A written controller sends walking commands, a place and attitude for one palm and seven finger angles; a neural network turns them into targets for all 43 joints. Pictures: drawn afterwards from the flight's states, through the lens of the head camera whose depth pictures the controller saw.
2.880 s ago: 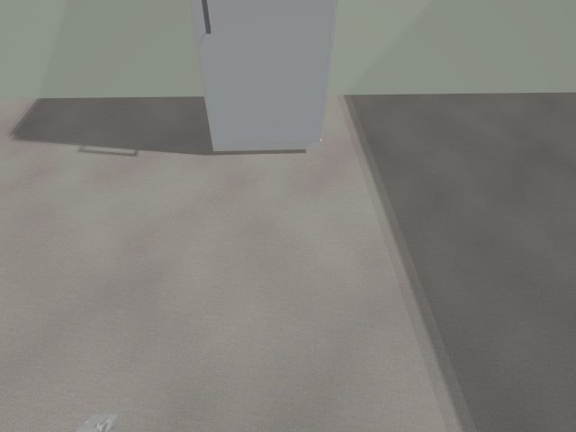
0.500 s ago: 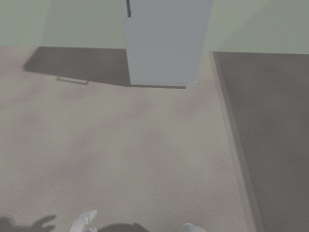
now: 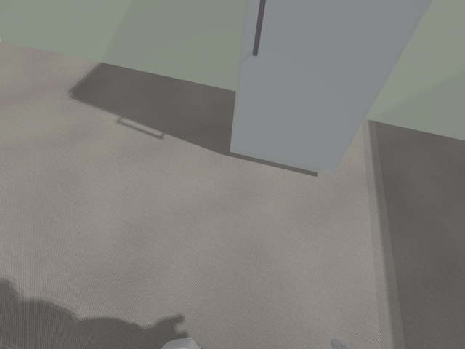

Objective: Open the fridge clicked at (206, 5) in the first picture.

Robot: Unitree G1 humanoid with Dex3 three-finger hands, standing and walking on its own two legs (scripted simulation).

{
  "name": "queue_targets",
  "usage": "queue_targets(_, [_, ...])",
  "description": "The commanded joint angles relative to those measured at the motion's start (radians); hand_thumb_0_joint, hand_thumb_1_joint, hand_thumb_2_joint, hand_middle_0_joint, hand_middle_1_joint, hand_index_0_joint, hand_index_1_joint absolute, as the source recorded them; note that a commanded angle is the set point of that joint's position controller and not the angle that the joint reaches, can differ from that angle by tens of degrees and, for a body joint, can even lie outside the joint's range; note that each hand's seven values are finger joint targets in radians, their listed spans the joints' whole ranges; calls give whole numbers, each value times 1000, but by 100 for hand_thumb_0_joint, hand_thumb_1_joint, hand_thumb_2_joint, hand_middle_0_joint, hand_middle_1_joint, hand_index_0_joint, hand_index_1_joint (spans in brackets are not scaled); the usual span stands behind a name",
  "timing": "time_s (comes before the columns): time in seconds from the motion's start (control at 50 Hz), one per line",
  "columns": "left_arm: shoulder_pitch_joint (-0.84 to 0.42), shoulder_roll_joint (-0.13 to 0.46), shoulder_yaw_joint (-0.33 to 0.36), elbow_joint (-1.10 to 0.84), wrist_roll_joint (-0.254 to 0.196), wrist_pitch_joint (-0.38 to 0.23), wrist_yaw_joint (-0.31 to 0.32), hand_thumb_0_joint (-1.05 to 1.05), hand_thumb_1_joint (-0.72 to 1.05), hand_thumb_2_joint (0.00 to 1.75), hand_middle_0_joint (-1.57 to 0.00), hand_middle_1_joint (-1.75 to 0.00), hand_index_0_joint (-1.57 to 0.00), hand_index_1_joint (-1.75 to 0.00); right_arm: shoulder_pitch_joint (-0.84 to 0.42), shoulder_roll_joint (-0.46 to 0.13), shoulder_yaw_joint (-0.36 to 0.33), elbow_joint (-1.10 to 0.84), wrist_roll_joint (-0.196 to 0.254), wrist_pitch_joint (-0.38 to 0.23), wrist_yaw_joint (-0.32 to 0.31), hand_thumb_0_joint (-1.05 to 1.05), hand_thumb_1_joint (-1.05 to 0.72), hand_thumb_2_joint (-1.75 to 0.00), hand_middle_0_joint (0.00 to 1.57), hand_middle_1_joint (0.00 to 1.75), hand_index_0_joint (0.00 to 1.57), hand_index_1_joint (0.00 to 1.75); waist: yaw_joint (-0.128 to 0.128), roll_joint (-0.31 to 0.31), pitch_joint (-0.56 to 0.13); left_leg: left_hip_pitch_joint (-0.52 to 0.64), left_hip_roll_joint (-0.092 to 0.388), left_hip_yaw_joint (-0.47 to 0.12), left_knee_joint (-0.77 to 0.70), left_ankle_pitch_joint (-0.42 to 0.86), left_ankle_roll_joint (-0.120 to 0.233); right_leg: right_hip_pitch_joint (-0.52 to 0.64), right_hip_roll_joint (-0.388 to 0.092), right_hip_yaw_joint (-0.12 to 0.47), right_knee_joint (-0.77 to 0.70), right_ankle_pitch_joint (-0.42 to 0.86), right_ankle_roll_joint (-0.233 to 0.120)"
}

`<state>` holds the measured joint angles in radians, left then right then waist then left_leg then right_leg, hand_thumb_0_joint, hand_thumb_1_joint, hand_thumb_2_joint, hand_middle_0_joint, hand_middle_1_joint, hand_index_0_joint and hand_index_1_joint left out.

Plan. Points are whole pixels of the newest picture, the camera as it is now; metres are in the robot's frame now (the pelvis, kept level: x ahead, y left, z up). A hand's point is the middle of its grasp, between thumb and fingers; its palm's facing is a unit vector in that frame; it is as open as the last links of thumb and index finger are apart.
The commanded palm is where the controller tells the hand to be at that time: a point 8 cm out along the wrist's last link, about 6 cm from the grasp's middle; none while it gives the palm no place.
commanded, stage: walk to a spot facing it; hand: left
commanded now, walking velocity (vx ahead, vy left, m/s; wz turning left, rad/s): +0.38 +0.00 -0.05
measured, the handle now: out of the picture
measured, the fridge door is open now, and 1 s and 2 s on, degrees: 0 0 0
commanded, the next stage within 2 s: turn to face it in 0.60 s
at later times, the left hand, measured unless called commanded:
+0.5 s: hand (188, 243) +0.35 +0.13 -0.15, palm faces -0.12 -0.98 -0.18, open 7.4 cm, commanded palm none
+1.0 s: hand (186, 247) +0.36 +0.14 -0.18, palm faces +0.08 -0.99 -0.13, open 7.3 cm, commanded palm none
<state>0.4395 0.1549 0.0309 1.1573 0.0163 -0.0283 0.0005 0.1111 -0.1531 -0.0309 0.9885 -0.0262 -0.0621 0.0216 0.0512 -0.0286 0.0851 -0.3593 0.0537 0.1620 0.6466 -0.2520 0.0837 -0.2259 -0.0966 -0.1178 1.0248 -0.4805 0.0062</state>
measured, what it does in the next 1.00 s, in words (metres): walks ahead: right foot, then left foot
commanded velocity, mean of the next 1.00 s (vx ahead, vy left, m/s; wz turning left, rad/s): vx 0.22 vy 0.00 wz -0.05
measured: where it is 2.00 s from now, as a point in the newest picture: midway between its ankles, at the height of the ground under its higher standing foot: (241, 260)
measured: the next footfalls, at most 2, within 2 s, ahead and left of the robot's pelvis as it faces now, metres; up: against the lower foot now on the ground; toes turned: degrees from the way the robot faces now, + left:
right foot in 0.52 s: +0.37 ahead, -0.16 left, +0.00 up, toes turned -12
left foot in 0.94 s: +0.51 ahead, +0.09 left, +0.00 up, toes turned +8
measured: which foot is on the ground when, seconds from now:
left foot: down 0.00-0.54, up 0.56-0.92, down 0.94-1.00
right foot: up 0.00-0.50, down 0.52-0.96, up 0.98-1.00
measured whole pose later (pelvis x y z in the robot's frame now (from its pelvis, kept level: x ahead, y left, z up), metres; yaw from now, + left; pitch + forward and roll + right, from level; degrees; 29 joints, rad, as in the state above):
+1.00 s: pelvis +0.39 -0.02 +0.00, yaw -2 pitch -3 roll -2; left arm 0.34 0.15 0.03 1.13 0.01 -0.01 0.03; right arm 0.14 -0.15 -0.02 1.03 -0.03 -0.04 -0.01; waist 0.05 -0.03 0.04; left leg -0.35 0.09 0.14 0.61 -0.22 0.03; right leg -0.17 -0.06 -0.14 0.65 -0.48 0.02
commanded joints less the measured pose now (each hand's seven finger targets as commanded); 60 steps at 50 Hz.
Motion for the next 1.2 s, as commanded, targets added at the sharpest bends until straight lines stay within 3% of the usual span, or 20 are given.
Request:
queue_targets(0.0, [-94,85,29,-99,10,-28,-12,0,90,90,-20,-30,-20,-30,203,-149,-36,31,10,-11,-35,0,-90,-90,20,30,20,30,-80,72,-25,229,292,-341,-442,70,53,-364,-70,95,231,154,-2])
queue_targets(0.06, [-31,31,31,-82,18,3,-8,0,90,90,-20,-30,-20,-30,214,-90,-32,42,11,-25,-41,0,-90,-90,20,30,20,30,-39,117,-24,175,227,-194,-471,139,37,-325,-62,85,169,242,17])
queue_targets(0.12, [-76,39,35,-106,19,18,-14,0,90,90,-20,-30,-20,-30,237,-98,-29,51,15,-30,-42,0,-90,-90,20,30,20,30,-33,113,10,190,221,-174,-520,118,51,-394,-70,90,116,320,31])
queue_targets(0.38, [-432,45,26,-233,7,1,-27,0,90,90,-20,-30,-20,-30,446,-112,-27,150,-2,-26,-50,0,-90,-90,20,30,20,30,-118,121,89,425,250,-87,-439,440,63,-421,-9,2,-342,309,-17])
queue_targets(0.42, [-380,59,29,-228,7,-8,-25,0,90,90,-20,-30,-20,-30,433,-125,-28,156,-3,-24,-51,0,-90,-90,20,30,20,30,-82,128,53,426,256,-68,-350,625,55,-300,29,-20,-404,253,-46])
queue_targets(0.46, [-169,91,40,-160,12,-24,-21,0,90,90,-20,-30,-20,-30,403,-144,-30,156,5,-22,-51,0,-90,-90,20,30,20,30,13,111,-69,391,210,-24,-101,781,16,-14,90,-57,-497,311,-70])
queue_targets(0.48, [-17,152,57,-114,20,-39,-13,0,90,90,-20,-30,-20,-30,389,-133,-29,147,15,-24,-43,0,-90,-90,20,30,20,30,78,44,-173,211,168,-6,128,646,-21,268,20,29,-507,376,-104])
queue_targets(0.5, [107,264,89,-90,20,-45,4,0,90,90,-20,-30,-20,-30,438,-70,-18,116,28,-26,-36,0,-90,-90,20,30,20,30,100,-204,-319,-86,20,33,464,14,-70,539,-284,425,-568,483,-205])
queue_targets(0.52, [129,309,90,-77,-3,-40,6,0,90,90,-20,-30,-20,-30,393,-75,-17,92,30,-23,-40,0,-90,-90,20,30,20,30,84,-189,-343,-194,-37,-92,695,-324,-69,534,-395,610,-673,602,-274])
queue_targets(0.6, [-156,136,42,-133,-3,-46,14,0,90,90,-20,-30,-20,-30,297,-25,-27,95,12,15,-34,0,-90,-90,20,30,20,30,-37,1,-51,-174,107,-182,663,-81,-71,29,-286,249,-779,429,-157])
queue_targets(0.64, [-173,97,26,-129,6,-55,16,0,90,90,-20,-30,-20,-30,350,6,-21,113,6,41,-28,0,-90,-90,20,30,20,30,-85,-40,-27,-146,99,-160,585,-38,-89,-47,-237,103,-799,495,-118])
queue_targets(0.72, [-175,83,18,-125,8,-57,19,0,90,90,-20,-30,-20,-30,309,22,-19,84,5,56,-18,0,-90,-90,20,30,20,30,-107,-86,-8,-103,100,-103,348,33,-119,-107,-185,-9,-798,610,-123])
queue_targets(0.82, [-109,120,18,-93,7,-41,21,0,90,90,-20,-30,-20,-30,176,5,-8,48,6,33,-13,0,-90,-90,20,30,20,30,-52,-108,-29,-5,45,-40,46,72,-125,5,-154,19,-710,717,-123])
queue_targets(0.86, [-111,121,18,-84,1,-26,25,0,90,90,-20,-30,-20,-30,183,-21,-9,57,6,25,-20,0,-90,-90,20,30,20,30,-63,-102,-48,112,34,-38,-82,143,-129,0,-132,35,-651,654,-102])
queue_targets(0.9, [-80,86,10,-82,-4,-9,27,0,90,90,-20,-30,-20,-30,261,-115,-22,76,5,13,-29,0,-90,-90,20,30,20,30,-85,90,-118,316,122,-125,-183,442,-111,-74,-49,12,-499,385,-38])
queue_targets(0.92, [-39,49,5,-87,-12,-1,28,0,90,90,-20,-30,-20,-30,279,-187,-32,73,1,13,-39,0,-90,-90,20,30,20,30,-81,244,-151,364,268,-252,-207,591,-36,-127,16,-21,-423,113,4])
queue_targets(0.96, [-49,34,1,-89,-7,14,26,0,90,90,-20,-30,-20,-30,220,-195,-27,63,-3,29,-51,0,-90,-90,20,30,20,30,-71,286,-100,252,351,-316,-348,411,54,-149,40,21,-197,-149,15])
queue_targets(1.02, [-83,57,14,-79,0,31,18,0,90,90,-20,-30,-20,-30,124,-151,-13,38,1,34,-60,0,-90,-90,20,30,20,30,-63,262,-74,166,315,-243,-358,353,54,-151,-1,79,-94,-77,9])
queue_targets(1.1, [-66,25,19,-85,2,48,13,0,90,90,-20,-30,-20,-30,75,-157,-31,17,3,47,-56,0,-90,-90,20,30,20,30,-48,147,-84,110,291,-178,-386,118,53,-107,14,50,-174,2,17])
queue_targets(1.18, [-6,0,15,-78,12,37,9,0,90,90,-20,-30,-20,-30,66,-168,-47,19,0,57,-45,0,-90,-90,20,30,20,30,-33,139,-112,74,267,-146,-370,-211,20,-7,53,-11,-378,109,11])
